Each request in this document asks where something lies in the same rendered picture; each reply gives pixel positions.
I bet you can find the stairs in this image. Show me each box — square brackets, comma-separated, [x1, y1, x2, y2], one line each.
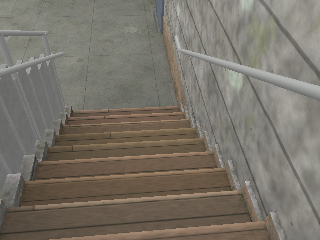
[0, 106, 271, 240]

